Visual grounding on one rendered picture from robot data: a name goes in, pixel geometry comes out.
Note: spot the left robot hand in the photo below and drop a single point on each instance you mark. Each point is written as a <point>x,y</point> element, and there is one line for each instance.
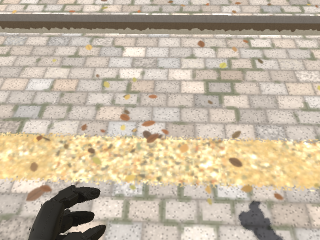
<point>52,218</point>

